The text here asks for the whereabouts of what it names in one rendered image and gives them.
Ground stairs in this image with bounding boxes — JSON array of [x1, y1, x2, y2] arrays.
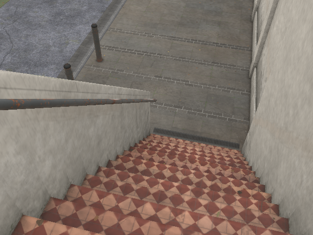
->
[[12, 133, 293, 235]]

